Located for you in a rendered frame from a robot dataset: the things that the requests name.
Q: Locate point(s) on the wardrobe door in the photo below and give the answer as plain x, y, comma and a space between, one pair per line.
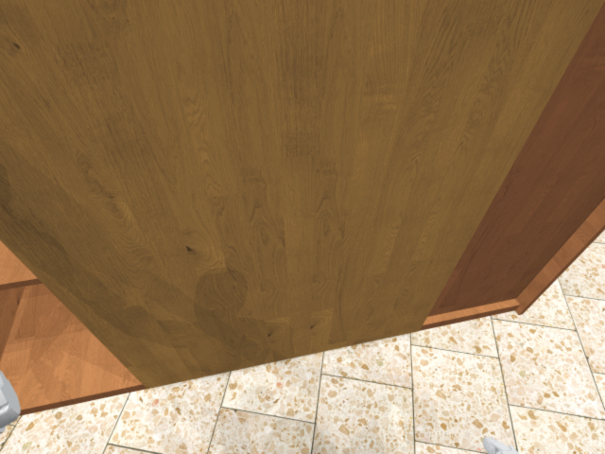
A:
212, 185
553, 186

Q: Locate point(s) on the robot left upper arm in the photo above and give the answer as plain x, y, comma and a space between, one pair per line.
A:
9, 403

